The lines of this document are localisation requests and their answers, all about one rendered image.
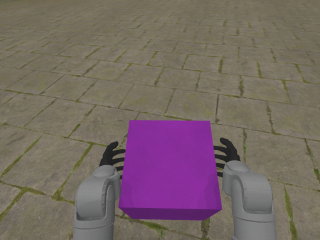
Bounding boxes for robot right forearm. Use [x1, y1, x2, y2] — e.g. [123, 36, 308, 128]
[222, 160, 277, 240]

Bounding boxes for right robot hand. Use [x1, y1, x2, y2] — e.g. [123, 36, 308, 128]
[213, 137, 240, 177]

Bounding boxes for carton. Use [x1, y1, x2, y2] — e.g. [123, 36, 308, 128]
[118, 120, 222, 221]

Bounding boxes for left robot hand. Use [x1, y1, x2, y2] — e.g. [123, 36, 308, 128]
[99, 141, 126, 179]

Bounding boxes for robot left forearm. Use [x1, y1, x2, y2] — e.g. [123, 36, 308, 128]
[73, 165, 121, 240]

